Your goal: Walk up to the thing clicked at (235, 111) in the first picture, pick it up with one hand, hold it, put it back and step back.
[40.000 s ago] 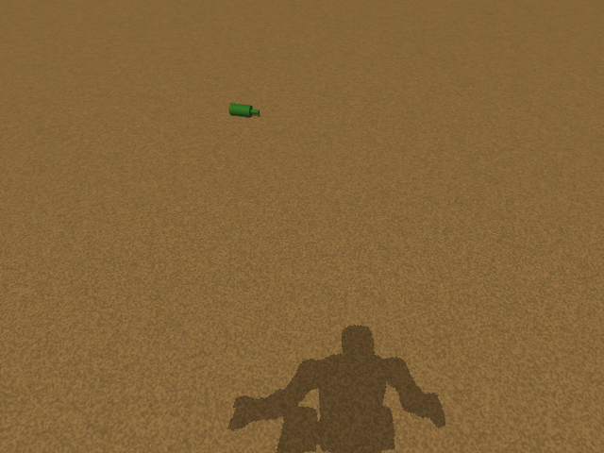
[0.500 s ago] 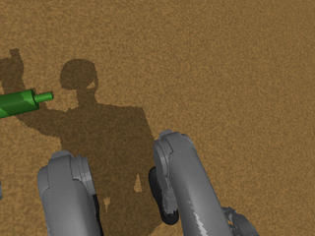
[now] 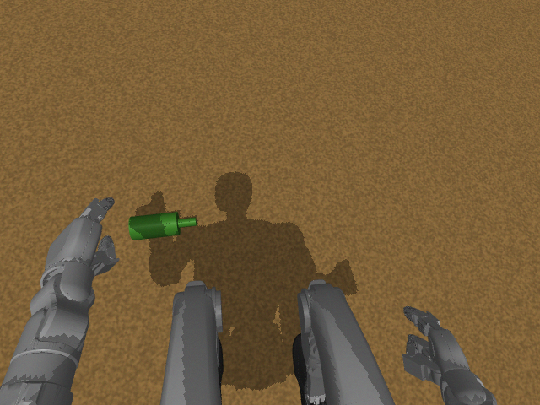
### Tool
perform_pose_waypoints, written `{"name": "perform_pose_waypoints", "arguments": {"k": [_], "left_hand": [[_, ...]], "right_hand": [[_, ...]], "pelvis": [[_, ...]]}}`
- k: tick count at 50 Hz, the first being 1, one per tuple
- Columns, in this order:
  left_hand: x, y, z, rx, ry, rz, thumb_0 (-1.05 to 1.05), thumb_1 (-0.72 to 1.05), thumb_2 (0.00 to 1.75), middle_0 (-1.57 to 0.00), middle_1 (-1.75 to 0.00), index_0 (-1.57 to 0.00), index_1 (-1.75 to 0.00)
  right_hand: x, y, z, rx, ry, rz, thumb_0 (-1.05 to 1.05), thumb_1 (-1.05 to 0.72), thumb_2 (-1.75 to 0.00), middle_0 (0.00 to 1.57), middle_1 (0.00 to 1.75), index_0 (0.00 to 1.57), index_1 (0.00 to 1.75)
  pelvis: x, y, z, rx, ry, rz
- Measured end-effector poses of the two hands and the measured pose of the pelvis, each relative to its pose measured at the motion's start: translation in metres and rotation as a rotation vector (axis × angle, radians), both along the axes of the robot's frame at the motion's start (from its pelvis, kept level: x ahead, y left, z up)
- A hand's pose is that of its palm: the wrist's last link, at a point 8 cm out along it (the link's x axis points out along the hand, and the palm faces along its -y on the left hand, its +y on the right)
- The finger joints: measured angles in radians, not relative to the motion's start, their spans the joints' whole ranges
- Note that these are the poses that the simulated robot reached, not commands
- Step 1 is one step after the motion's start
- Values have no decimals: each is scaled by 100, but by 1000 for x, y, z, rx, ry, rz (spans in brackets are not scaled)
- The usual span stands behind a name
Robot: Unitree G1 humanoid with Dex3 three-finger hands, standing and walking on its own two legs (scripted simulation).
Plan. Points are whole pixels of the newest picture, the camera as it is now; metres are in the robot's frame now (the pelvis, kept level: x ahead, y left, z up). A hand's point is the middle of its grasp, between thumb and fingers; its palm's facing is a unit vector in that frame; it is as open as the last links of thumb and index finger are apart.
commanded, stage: home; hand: left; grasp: from above
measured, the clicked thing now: (164, 224) +0.51 +0.26 -0.48
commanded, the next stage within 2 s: none
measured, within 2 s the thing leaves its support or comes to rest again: neither
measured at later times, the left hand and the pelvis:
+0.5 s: hand (72, 298) +0.25 +0.21 +0.10, palm faces +0.12 -0.96 -0.24, open 7.4 cm; pelvis +0.06 +0.00 +0.17, yaw +5 degrees
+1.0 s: hand (44, 340) +0.22 +0.19 +0.16, palm faces +0.15 -0.97 -0.20, open 7.4 cm; pelvis +0.08 +0.00 +0.20, yaw +6 degrees
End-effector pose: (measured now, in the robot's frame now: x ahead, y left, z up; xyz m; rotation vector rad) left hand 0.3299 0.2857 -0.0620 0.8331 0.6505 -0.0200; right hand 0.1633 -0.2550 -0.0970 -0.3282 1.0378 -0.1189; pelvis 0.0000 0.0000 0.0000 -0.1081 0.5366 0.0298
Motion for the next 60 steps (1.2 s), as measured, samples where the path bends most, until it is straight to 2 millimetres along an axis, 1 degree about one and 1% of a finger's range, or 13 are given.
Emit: {"name": "perform_pose_waypoints", "arguments": {"k": [6, 9, 12, 18, 23, 28, 32, 35, 38, 42, 46, 51, 60], "left_hand": [[-37, -10, 43, -159, 19, 149, 1, 87, 90, -21, -30, -21, -30], [-52, -16, 65, -241, 34, 222, 1, 88, 90, -21, -30, -21, -30], [-63, -21, 88, -308, 45, 289, 1, 89, 90, -21, -30, -21, -30], [-80, -28, 135, -417, 69, 404, 1, 89, 90, -21, -29, -20, -29], [-91, -32, 174, -486, 73, 473, 1, 90, 90, -21, -29, -20, -29], [-102, -37, 210, -527, 65, 499, 1, 90, 90, -21, -29, -20, -29], [-111, -40, 233, -537, 49, 497, 1, 90, 90, -21, -29, -20, -29], [-117, -41, 244, -541, 42, 495, 1, 90, 90, -21, -29, -20, -29], [-122, -42, 248, -543, 39, 495, 1, 90, 90, -20, -29, -20, -29], [-128, -42, 247, -545, 46, 500, 1, 90, 90, -20, -29, -20, -29], [-131, -43, 244, -547, 54, 506, 1, 90, 90, -20, -29, -20, -29], [-132, -46, 244, -548, 50, 504, 2, 90, 90, -20, -29, -20, -29], [-132, -48, 244, -545, 50, 495, 2, 90, 90, -20, -29, -20, -29]], "right_hand": [[39, 14, 54, 17, -148, 23, 0, -90, -90, 20, 30, 20, 30], [52, 22, 80, 32, -203, 28, 0, -90, -90, 20, 30, 20, 30], [60, 29, 106, 42, -242, 28, 0, -90, -90, 20, 30, 20, 30], [65, 37, 153, 40, -279, 12, 0, -90, -90, 20, 30, 20, 30], [63, 37, 186, 26, -296, -13, 1, -90, -90, 20, 30, 20, 30], [64, 35, 212, 13, -330, -40, 1, -90, -90, 20, 30, 20, 30], [71, 33, 228, 8, -374, -44, 1, -90, -90, 20, 30, 20, 30], [79, 32, 237, 6, -410, -37, 1, -90, -90, 20, 30, 20, 30], [87, 32, 244, 6, -445, -21, 1, -90, -90, 20, 30, 20, 30], [96, 32, 250, 6, -482, 7, 1, -90, -90, 20, 30, 20, 30], [101, 33, 253, 8, -502, 29, 1, -90, -90, 20, 30, 20, 30], [100, 33, 252, 11, -502, 40, 1, -90, -90, 20, 30, 20, 30], [87, 30, 245, 14, -470, 26, 1, -90, -90, 20, 30, 20, 30]], "pelvis": [[8, -2, 43, 12, -54, 20], [15, -2, 66, 19, -82, 29], [23, -3, 88, 25, -110, 35], [41, -2, 132, 35, -170, 52], [58, 0, 162, 44, -220, 61], [73, 1, 185, 53, -267, 65], [81, 2, 197, 60, -298, 69], [84, 3, 202, 64, -316, 72], [85, 2, 204, 69, -332, 74], [84, 1, 205, 74, -344, 78], [82, -1, 205, 77, -350, 80], [80, -3, 204, 78, -356, 81], [78, -4, 204, 79, -358, 79]]}}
